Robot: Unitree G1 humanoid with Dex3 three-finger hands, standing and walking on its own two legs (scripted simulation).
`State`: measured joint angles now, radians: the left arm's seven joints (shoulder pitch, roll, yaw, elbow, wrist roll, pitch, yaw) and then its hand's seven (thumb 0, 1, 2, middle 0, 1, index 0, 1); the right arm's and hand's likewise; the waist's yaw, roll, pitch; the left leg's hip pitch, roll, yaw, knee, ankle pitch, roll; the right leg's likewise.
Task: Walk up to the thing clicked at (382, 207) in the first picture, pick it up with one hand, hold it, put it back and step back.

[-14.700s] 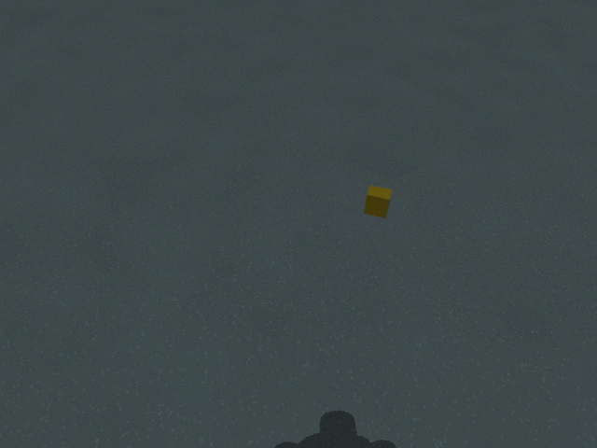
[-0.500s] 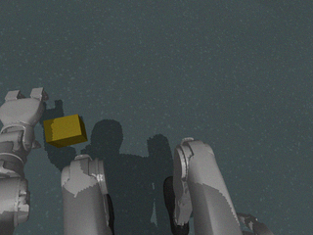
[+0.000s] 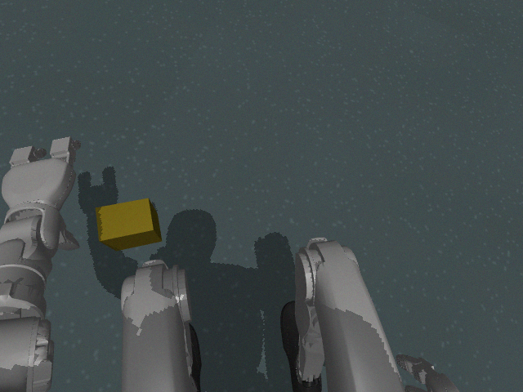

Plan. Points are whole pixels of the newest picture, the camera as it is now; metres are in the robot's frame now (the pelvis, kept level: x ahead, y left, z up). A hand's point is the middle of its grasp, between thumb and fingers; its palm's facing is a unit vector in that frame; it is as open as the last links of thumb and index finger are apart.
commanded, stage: go down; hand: left
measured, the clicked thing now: (131, 225) +0.44 +0.23 -0.32
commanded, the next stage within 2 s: none
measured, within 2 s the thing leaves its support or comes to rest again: neither
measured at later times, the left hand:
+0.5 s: hand out of the picture +0.41 +0.32 -0.02, palm faces -0.24 -0.46 -0.85, open 15.4 cm
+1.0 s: hand out of the picture +0.41 +0.33 +0.04, palm faces -0.17 -0.60 -0.78, open 14.9 cm
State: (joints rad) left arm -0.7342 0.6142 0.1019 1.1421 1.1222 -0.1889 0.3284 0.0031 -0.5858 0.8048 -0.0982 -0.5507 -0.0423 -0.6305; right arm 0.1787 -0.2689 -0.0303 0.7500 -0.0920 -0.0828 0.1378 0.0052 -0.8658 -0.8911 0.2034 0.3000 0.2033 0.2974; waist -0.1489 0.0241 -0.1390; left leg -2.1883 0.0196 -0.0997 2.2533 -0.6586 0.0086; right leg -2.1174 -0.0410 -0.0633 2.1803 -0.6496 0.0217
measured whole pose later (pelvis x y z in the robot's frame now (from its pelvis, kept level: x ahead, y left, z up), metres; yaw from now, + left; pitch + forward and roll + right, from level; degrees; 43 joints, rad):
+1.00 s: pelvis +0.00 +0.01 +0.09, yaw +1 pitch +32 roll -7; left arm -0.49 0.72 0.31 0.78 0.53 -0.44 -0.09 0.00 -0.29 0.44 -0.35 -0.09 -0.23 -0.22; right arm 0.13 -0.28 0.00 0.68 -0.04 0.00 0.06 0.01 -0.81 -0.87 0.20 0.30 0.20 0.30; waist -0.09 0.02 -0.16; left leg -1.91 0.03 -0.08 1.99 -0.65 0.02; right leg -1.85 -0.03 -0.06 1.91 -0.63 0.03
